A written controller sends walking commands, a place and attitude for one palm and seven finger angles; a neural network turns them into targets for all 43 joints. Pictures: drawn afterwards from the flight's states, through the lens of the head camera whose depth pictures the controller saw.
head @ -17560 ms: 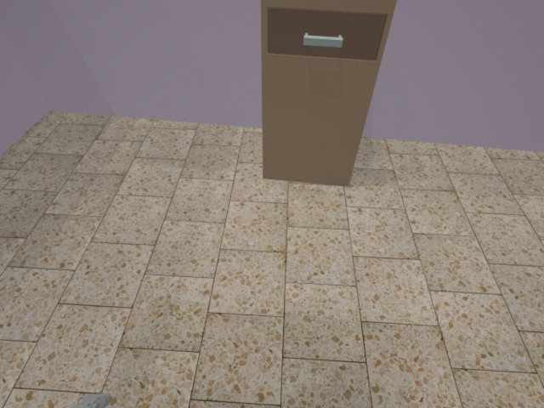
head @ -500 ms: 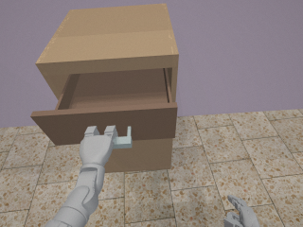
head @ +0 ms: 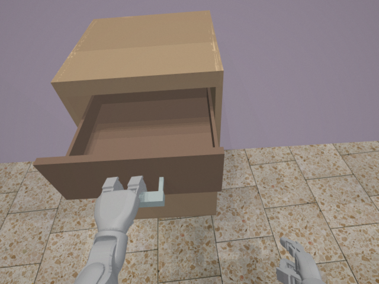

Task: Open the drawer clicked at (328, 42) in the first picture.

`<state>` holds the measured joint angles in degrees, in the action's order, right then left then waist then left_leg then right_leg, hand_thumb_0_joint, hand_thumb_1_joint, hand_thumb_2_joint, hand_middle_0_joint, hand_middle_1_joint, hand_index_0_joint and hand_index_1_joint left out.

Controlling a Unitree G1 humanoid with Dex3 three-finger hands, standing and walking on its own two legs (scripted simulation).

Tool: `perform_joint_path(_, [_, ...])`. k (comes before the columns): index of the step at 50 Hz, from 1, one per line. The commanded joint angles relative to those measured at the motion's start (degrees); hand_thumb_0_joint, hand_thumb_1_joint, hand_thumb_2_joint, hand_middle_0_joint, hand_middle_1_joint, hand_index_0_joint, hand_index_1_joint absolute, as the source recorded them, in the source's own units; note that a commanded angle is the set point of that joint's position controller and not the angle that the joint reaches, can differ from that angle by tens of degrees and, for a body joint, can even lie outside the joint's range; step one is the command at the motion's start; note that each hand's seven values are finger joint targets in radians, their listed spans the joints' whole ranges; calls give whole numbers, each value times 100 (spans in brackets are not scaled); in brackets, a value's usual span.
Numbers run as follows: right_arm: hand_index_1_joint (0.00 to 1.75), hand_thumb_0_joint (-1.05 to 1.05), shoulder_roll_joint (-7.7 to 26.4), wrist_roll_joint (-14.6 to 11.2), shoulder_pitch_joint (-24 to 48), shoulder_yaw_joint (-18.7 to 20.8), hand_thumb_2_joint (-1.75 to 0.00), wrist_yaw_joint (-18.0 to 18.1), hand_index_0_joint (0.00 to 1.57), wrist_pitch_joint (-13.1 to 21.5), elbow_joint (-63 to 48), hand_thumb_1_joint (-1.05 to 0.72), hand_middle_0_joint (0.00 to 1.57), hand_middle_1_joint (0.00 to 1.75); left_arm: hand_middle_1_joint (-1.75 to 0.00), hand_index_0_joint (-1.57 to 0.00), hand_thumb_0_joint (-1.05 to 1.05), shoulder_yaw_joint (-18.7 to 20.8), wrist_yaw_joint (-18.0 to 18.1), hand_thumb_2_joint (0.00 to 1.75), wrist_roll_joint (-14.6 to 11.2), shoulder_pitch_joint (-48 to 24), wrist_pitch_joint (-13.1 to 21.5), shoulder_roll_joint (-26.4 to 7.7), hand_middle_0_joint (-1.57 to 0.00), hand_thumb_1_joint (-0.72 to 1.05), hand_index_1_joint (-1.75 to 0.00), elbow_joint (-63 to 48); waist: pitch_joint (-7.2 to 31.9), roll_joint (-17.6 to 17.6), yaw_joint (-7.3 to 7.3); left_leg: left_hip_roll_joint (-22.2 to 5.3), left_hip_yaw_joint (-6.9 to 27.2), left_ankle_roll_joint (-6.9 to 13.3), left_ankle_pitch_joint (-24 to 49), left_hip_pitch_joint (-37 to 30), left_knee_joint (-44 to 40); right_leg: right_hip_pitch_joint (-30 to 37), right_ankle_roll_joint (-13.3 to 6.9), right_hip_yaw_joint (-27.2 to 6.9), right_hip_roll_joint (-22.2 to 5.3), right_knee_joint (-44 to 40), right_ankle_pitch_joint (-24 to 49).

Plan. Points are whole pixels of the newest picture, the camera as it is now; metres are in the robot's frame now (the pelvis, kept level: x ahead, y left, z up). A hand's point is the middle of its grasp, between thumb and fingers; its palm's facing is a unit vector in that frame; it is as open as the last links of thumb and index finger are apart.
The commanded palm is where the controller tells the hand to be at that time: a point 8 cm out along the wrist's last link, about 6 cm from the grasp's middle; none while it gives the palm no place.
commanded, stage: pull the drawer open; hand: left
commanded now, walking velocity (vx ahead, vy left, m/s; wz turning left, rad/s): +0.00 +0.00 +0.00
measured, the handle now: (134, 191) +0.31 +0.17 +0.01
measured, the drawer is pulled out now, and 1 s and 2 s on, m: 0.24 0.29 0.29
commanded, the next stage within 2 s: open the thumb to release the handle in 0.66 s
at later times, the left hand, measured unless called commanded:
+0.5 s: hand (123, 242) +0.20 +0.17 -0.01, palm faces +0.02 -0.14 -0.99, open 5.9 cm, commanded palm +0.16 +0.17 +0.04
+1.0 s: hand (125, 235) +0.22 +0.17 -0.01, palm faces +0.07 -0.13 -0.99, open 6.9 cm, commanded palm +0.18 +0.18 +0.04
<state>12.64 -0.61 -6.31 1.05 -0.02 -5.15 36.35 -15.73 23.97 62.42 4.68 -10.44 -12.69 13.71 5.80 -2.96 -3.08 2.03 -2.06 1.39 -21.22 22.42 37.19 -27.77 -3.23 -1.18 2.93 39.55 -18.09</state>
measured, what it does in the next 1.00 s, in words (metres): stands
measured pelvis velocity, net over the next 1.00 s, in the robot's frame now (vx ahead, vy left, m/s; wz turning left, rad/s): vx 0.00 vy -0.01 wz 0.00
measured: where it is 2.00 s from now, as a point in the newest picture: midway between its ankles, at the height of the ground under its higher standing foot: outside the picture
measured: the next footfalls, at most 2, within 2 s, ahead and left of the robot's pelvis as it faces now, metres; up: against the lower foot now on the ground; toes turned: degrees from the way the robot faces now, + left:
none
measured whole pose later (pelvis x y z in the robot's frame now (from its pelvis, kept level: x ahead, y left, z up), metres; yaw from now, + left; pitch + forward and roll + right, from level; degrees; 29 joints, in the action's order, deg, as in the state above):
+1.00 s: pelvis +0.00 -0.01 -0.01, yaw +0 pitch +7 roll +2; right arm 12.7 0.4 -4.6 0.6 -0.9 -4.9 36.6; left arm -16.6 27.6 63.0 16.8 -10.4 -12.3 1.5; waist 6.0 -3.5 -4.7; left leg 2.0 -1.9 1.1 -23.8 25.7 42.4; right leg -31.1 -3.6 -0.9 3.0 44.9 -20.8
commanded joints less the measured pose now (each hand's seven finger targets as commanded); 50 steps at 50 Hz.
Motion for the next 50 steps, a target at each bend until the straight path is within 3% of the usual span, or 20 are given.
perform_joint_path(1, [30, 0, 480, 32, 837, 184, -90, -4, 20, 282, -935, -90, 20, 30, -135, -40, 0, 513, 222, 90, -71, -285, 32, -513, -40, 90, -135, -1390, 1109, 742, -153, 117, 146, -11, 1412, 80, -340, 1340, 45, -362, -141, -521, 1731])
perform_joint_path(2, [30, 0, 500, 31, 886, 182, -90, -3, 20, 271, -965, -90, 20, 30, -135, -40, 0, 684, 235, 90, -64, -144, 55, -678, -40, 90, -135, -1490, 1129, 687, -206, 124, 138, -22, 1408, 85, -348, 1388, 22, -417, -128, -530, 1720])
perform_joint_path(5, [30, 0, 455, 49, 903, 156, -90, -57, 20, 281, -979, -90, 20, 30, -135, -40, 0, 418, 264, 90, -4, 67, 60, -432, -40, 90, -135, -1675, 997, 550, -174, 116, 154, -24, 1413, 55, -314, 1229, 12, -378, -127, -476, 1673])
perform_joint_path(8, [30, 0, 460, 60, 948, 154, -90, -76, 20, 278, -995, -90, 20, 30, -135, -40, 0, 510, 316, 90, 57, 133, 51, -552, -40, 90, -135, -1823, 917, 459, -178, 102, 168, -27, 1338, 44, -286, 1094, -12, -378, -91, -473, 1428])
perform_joint_path(9, [30, 0, 451, 82, 951, 151, -90, -89, 20, 286, -1013, -90, 20, 30, -135, -40, 0, 371, 322, 90, 60, 158, 53, -431, -40, 90, -135, -1913, 970, 498, -168, 111, 165, -12, 1329, 34, -243, 1113, 1, -376, -108, -465, 1444])
perform_joint_path(14, [30, 0, 415, 79, 997, 139, -90, -102, 20, 304, -1029, -90, 20, 30, -135, -40, 0, 530, 359, 90, 30, 615, 96, -549, -40, 90, -135, -2048, 916, 671, -206, 127, 176, -13, 1209, 146, -197, 1140, 24, -462, -116, -457, 1448])
perform_joint_path(20, [30, 0, 394, 101, 1067, 117, -90, -137, 20, 318, -1086, -90, 20, 30, -135, -40, 0, 387, 364, 90, 69, 922, 118, -445, -40, 90, -135, -2283, 826, 509, -230, 127, 180, -1, 1153, 107, -131, 974, 5, -450, -93, -433, 1218])
perform_joint_path(28, [30, 0, 393, 140, 1070, 84, -90, -208, 20, 345, -1171, -90, 20, 30, -135, -40, 0, 404, 364, 90, 61, 1500, 238, -483, -40, 90, -135, -2660, 777, 631, -259, 115, 206, 12, 1087, 175, -22, 885, 1, -503, -88, -391, 1110])
perform_joint_path(30, [30, 0, 364, 121, 1060, 76, -90, -242, 20, 374, -1213, -90, 20, 30, -135, -40, 0, 383, 348, 90, 12, 2017, 289, -417, -40, 90, -135, -2662, 760, 631, -338, 124, 184, 4, 1124, 244, -3, 954, -2, -485, -95, -340, 1251])
perform_joint_path(35, [30, 0, 375, 137, 1050, 80, -90, -401, 20, 382, -1311, -90, 20, 30, -135, -40, 0, 256, 342, 90, -24, 2742, 409, -295, -40, 90, -135, -3125, 858, 460, -362, 94, 194, -8, 1463, 281, 136, 922, -43, -463, -75, -108, 1729])
perform_joint_path(37, [30, 0, 405, 140, 1046, 96, -90, -454, 20, 352, -1334, -90, 20, 30, -135, -40, 0, 368, 361, 90, 7, 2808, 425, -403, -40, 90, -135, -3280, 920, 352, -337, 64, 217, -29, 1619, 265, 211, 831, -74, -476, -46, -25, 1768])
perform_joint_path(38, [30, 0, 541, 196, 1108, 69, -90, -293, 20, 259, -1050, -90, 20, 30, -135, -40, 0, 612, 493, 90, 266, 615, 333, -816, -40, 90, -135, -2835, 678, 506, 82, 79, 290, -7, 1119, 398, 230, 350, -25, -558, -51, -121, 1402])
perform_joint_path(39, [30, 0, 458, 238, 1044, 133, -90, -221, 20, 283, -1118, -90, 20, 30, -134, -40, 0, 759, 591, 87, 373, 493, 275, -767, -40, 83, -134, -2731, 753, 340, -96, 85, 251, -13, 923, 439, 202, 381, -33, -551, -63, -158, 946])
perform_joint_path(40, [30, 0, 426, 246, 1019, 104, -90, -210, 20, 348, -1110, -90, 20, 30, -134, -39, 0, 578, 646, 84, 450, 694, 247, -575, -39, 76, -134, -2402, 607, 271, -73, 90, 267, -17, 879, 425, 236, 239, -51, -490, -48, -171, 808])
perform_joint_path(42, [30, 0, 439, 192, 998, 142, -90, -179, 20, 380, -1105, -90, 20, 30, -132, -38, 0, 647, 701, 78, 314, 830, 149, -597, -38, 62, -132, -2356, 969, 290, -144, 74, 258, -14, 1066, 296, 204, 521, -51, -402, -41, -123, 1131])
perform_joint_path(44, [30, 0, 437, 142, 988, 164, -90, -124, 20, 360, -1058, -90, 20, 30, -130, -37, 0, 622, 681, 72, 152, 813, 37, -597, -37, 48, -130, -2370, 1312, 591, -144, 104, 238, -4, 1225, 243, 215, 862, 11, -456, -76, -104, 1600])
perform_joint_path(46, [30, 0, 440, 108, 1014, 145, -90, -66, 20, 337, -1001, -90, 20, 30, -129, -36, 0, 504, 596, 66, 53, 645, -87, -554, -36, 34, -129, -2295, 1289, 828, -111, 125, 221, 8, 1237, 274, 152, 1034, 73, -462, -138, -160, 1904])
perform_joint_path(50, [30, 0, 404, 63, 1127, 68, -90, 20, 20, 329, -968, -90, 20, 30, -126, -34, 0, 578, 456, 54, 29, 881, -148, -634, -34, 6, -126, -2015, 1038, 998, -228, 161, 148, -3, 1116, 389, 2, 1209, 125, -573, -187, -298, 2061])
